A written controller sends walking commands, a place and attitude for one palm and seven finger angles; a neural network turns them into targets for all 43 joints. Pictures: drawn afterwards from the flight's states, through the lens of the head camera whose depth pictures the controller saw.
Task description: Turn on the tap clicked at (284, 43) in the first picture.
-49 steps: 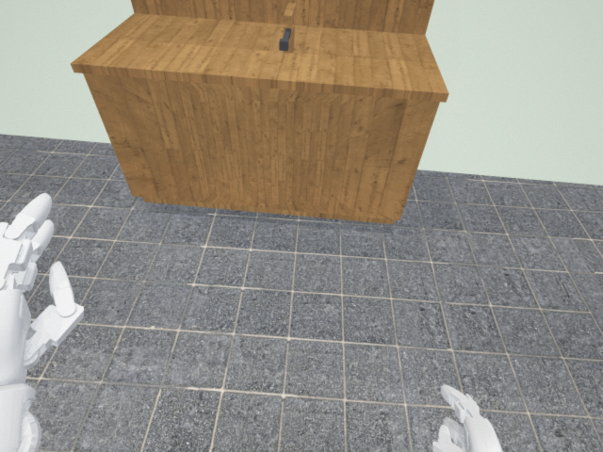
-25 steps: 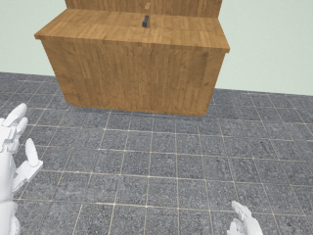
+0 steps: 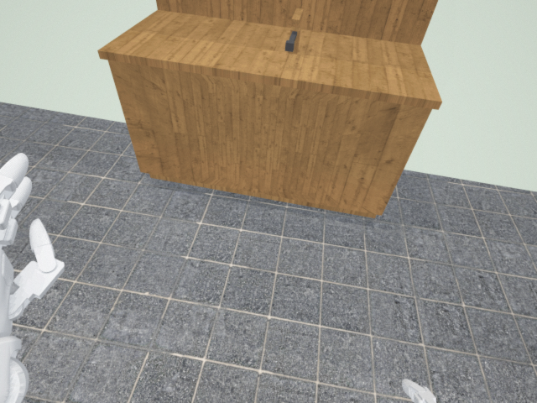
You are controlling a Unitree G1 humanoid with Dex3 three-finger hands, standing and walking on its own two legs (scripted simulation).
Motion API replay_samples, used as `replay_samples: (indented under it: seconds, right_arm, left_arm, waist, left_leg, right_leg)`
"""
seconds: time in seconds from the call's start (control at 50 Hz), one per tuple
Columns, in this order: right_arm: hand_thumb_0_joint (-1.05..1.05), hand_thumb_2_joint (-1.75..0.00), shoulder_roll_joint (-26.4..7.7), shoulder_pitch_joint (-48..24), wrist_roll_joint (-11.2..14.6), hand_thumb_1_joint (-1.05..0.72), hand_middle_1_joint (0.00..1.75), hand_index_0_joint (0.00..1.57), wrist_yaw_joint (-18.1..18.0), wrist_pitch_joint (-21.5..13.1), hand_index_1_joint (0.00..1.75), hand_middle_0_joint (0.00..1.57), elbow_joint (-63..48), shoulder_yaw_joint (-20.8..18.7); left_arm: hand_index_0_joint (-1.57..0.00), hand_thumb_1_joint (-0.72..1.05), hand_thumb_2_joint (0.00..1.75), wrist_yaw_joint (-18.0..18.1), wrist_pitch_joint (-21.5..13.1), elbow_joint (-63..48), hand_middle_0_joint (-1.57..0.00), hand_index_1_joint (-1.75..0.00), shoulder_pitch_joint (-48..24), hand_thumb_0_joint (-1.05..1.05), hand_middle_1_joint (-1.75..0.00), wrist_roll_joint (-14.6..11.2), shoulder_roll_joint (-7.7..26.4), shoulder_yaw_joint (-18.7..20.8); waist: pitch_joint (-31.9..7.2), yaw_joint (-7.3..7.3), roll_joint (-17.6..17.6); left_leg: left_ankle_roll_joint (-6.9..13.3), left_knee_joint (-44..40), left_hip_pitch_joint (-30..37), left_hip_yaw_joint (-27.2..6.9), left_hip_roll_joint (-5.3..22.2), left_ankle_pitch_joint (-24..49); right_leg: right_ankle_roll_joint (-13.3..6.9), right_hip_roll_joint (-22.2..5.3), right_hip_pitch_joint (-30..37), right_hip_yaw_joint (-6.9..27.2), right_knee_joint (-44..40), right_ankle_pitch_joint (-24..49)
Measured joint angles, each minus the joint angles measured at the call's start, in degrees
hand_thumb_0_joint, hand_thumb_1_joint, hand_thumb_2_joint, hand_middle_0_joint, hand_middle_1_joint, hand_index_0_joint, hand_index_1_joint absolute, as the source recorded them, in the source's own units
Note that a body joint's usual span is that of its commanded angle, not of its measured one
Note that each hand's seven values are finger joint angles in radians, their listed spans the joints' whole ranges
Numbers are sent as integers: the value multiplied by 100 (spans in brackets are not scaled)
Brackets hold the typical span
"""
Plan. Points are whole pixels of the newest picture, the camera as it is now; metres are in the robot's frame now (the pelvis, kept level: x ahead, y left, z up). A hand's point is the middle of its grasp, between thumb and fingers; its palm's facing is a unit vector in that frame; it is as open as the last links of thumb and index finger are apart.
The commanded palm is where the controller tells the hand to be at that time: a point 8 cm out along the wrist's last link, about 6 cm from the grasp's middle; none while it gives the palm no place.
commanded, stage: walk to a spot facing it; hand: left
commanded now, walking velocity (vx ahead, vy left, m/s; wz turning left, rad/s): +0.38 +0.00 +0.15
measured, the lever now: (289, 46) +1.23 -0.01 +0.04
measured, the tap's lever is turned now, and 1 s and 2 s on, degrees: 0 0 0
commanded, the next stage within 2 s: none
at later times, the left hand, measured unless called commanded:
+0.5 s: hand (156, 178) +0.34 +0.18 +0.19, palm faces +0.47 -0.76 -0.45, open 7.4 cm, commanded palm +0.27 +0.22 +0.20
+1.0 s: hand (138, 130) +0.43 +0.22 +0.20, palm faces +0.62 -0.67 -0.40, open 7.4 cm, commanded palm +0.34 +0.25 +0.20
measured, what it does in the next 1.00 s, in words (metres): walks ahead, turning left: right foot, then left foot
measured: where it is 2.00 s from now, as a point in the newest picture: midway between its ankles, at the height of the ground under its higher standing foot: (297, 367)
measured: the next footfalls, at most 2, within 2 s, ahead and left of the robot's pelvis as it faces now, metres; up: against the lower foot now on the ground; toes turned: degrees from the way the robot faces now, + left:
right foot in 0.38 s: +0.26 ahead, -0.15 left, +0.00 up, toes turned -7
left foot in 0.84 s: +0.32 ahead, +0.08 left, +0.00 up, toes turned +25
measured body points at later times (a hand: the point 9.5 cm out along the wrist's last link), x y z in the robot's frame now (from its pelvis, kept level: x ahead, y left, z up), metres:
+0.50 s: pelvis +0.14 -0.07 +0.00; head +0.17 -0.09 +0.45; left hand +0.31 +0.21 +0.21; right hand +0.33 -0.30 -0.11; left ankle +0.08 +0.05 -0.62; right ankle +0.22 -0.15 -0.71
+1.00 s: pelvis +0.28 -0.07 +0.01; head +0.30 -0.05 +0.46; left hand +0.39 +0.26 +0.22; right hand +0.51 -0.21 -0.08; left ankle +0.28 +0.07 -0.71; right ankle +0.31 -0.19 -0.65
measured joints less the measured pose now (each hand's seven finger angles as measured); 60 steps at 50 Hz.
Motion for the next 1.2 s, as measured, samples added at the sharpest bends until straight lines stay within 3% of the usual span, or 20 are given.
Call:
replay_samples:
  seconds: [0.08, 0.14, 0.24, 0.32, 0.36, 0.38, 0.42, 0.46, 0.52, 0.58, 0.66, 0.78, 0.84, 0.88, 0.92, 0.96, 1.02, 1.12, 1.16, 1.2]
  right_arm:
    - [2, -90, 203, -196, -46, -90, 30, 20, 53, -116, 29, 20, -29, -55]
    - [2, -90, 357, -241, -4, -90, 30, 20, 158, -196, 29, 20, -73, -11]
    - [1, -90, 434, -196, -11, -90, 30, 20, 168, -275, 30, 20, -221, 38]
    - [1, -90, 365, -141, -39, -90, 30, 20, 67, -292, 30, 20, -228, 4]
    - [1, -90, 288, -106, -16, -90, 30, 20, 29, -271, 30, 20, -229, -22]
    - [1, -90, 264, -104, 6, -90, 30, 20, 22, -247, 30, 20, -227, -45]
    - [1, -90, 67, -367, 5, -90, 30, 20, 29, -127, 30, 20, -52, -126]
    - [1, -90, -107, -599, -11, -90, 30, 20, 86, 8, 30, 20, 69, -201]
    - [2, -90, -242, -743, 8, -90, 30, 20, 105, 166, 29, 20, -22, -275]
    - [2, -90, -246, -698, 15, -91, 30, 20, 68, 211, 29, 20, -209, -319]
    - [1, -90, -243, -478, -11, -91, 30, 20, 33, 155, 29, 20, -433, -328]
    - [1, -90, -224, -227, -14, -90, 30, 20, -16, 109, 29, 20, -527, -293]
    - [1, -90, -185, -220, -9, -90, 30, 20, -31, 85, 29, 20, -608, -218]
    - [1, -90, -74, -411, 1, -90, 30, 20, -23, 15, 29, 20, -633, -206]
    - [1, -90, 142, -624, 21, -90, 30, 20, 42, -14, 29, 20, -546, -158]
    - [1, -90, 350, -715, 49, -90, 30, 20, 129, -19, 29, 20, -487, -86]
    - [1, -90, 546, -646, 66, -90, 30, 20, 220, -87, 29, 20, -449, 14]
    - [1, -90, 529, -289, 69, -90, 30, 20, 200, -181, 30, 20, -380, 75]
    - [1, -90, 459, -170, 92, -90, 30, 20, 147, -166, 30, 20, -363, 76]
    - [1, -90, 270, -244, 68, -90, 30, 20, 93, -109, 30, 20, -177, 24]
  left_arm:
    - [-21, 89, 90, 16, -23, 51, -21, -31, 81, 1, -30, -11, 80, 164]
    - [-21, 89, 90, -36, 13, -95, -20, -30, 121, 1, -30, -28, 138, 143]
    - [-21, 89, 90, -171, -71, -325, -21, -30, 400, 1, -30, -36, 192, 135]
    - [-21, 89, 90, -237, -47, -111, -21, -31, 405, 1, -30, -24, 308, 230]
    - [-21, 89, 90, -240, 39, -27, -21, -31, 291, 1, -30, -22, 387, 261]
    - [-21, 89, 90, -235, 81, -23, -21, -31, 179, 1, -30, 0, 464, 276]
    - [-21, 89, 90, -255, 92, 82, -21, -31, -201, 1, -30, 27, 281, 175]
    - [-21, 89, 90, -277, 70, 96, -21, -31, -345, 1, -30, 23, 95, 98]
    - [-21, 89, 90, -282, 1, -100, -21, -31, -109, 1, -30, 24, 35, 83]
    - [-21, 89, 90, -248, 0, -358, -21, -31, 188, 1, -30, -15, 168, 140]
    - [-22, 88, 90, -109, 26, -576, -21, -31, 390, 1, -30, -74, 324, 231]
    - [-21, 89, 90, 93, 149, -507, -21, -31, 202, 1, -30, -78, 151, 109]
    - [-21, 89, 90, 173, 225, -508, -21, -31, 21, 1, -30, -91, 45, 48]
    - [-21, 89, 90, 195, 206, -446, -21, -31, -197, 1, -30, -107, 47, 80]
    - [-21, 89, 90, 112, 192, -231, -21, -30, -411, 1, -30, -74, 146, 114]
    - [-21, 89, 90, 3, 243, -198, -21, -30, -408, 1, -30, -68, 278, 165]
    - [-21, 89, 90, -82, 177, -469, -21, -31, -42, 1, -30, -136, 350, 249]
    - [-21, 89, 90, -119, 28, -553, -21, -31, 403, 1, -30, -169, 323, 335]
    - [-21, 89, 90, -103, 85, -412, -21, -31, 332, 1, -30, -125, 350, 365]
    - [-21, 89, 90, -89, 172, -166, -21, -31, 36, 1, -30, -73, 215, 238]
  waist:
    - [73, -110, 134]
    - [100, -123, 213]
    - [130, -91, 340]
    - [192, -16, 486]
    - [227, -4, 558]
    - [234, -31, 488]
    - [424, 21, 586]
    - [555, 40, 580]
    - [578, -16, 485]
    - [517, -59, 296]
    - [391, -12, 41]
    - [239, 179, -74]
    - [198, 229, -113]
    - [338, 146, -137]
    - [465, 8, -110]
    - [472, -111, -28]
    - [432, -132, 169]
    - [327, 90, 606]
    - [263, 177, 654]
    - [319, 220, 672]
  left_leg:
    - [47, -277, 249, -60, 69, -163]
    - [-10, -808, 554, -146, 170, 15]
    - [-160, -1512, 1075, -214, 297, 139]
    - [-325, -1480, 1378, -312, 414, -133]
    - [-325, -901, 1314, -431, 490, -536]
    - [-247, -259, 1069, -400, 473, -747]
    - [-103, 1548, 342, -537, 408, -899]
    - [-100, 2864, -331, -523, 266, -753]
    - [-210, 3519, -1146, -283, 340, -323]
    - [-265, 2791, -1488, -47, 522, 7]
    - [-236, 1143, -1298, 257, 621, 226]
    - [-162, -123, -659, 593, 522, 204]
    - [-67, -755, -168, 741, 354, 357]
    - [34, -521, -220, 695, 297, 910]
    - [17, -264, -238, 544, 278, 584]
    - [-32, -310, -223, 355, 296, 458]
    - [-124, -600, -123, 120, 396, 540]
    - [-305, -836, 76, -290, 590, 478]
    - [-230, -426, -55, -426, 594, 124]
    - [-198, 916, -502, -484, 480, -629]
  right_leg:
    - [-31, 309, -799, 199, 1990, -538]
    - [14, 364, -1415, 70, 2524, -216]
    - [87, 205, -1883, -222, 1466, 581]
    - [56, 222, -1470, -451, 14, 892]
    - [22, 309, -952, -607, -732, 1107]
    - [-109, 259, -760, -602, -954, 1307]
    - [-409, 231, -863, -730, -394, 1252]
    - [-515, 194, -777, -788, -208, 999]
    - [-514, 178, -527, -887, -459, 947]
    - [-539, 144, -246, -1004, -864, 989]
    - [-511, 24, 80, -1137, -1201, 933]
    - [-351, -128, 464, -1358, -1113, 503]
    - [-220, -282, 426, -1380, -533, 46]
    - [-81, -349, 1, -917, 674, -339]
    - [10, -134, -551, -286, 1972, -548]
    - [91, -5, -1030, 16, 2523, -502]
    - [189, -23, -1369, 71, 1945, -118]
    - [328, 56, -847, -242, -111, 375]
    - [246, 112, -439, -344, -927, 584]
    - [2, -9, -466, -479, -650, 1036]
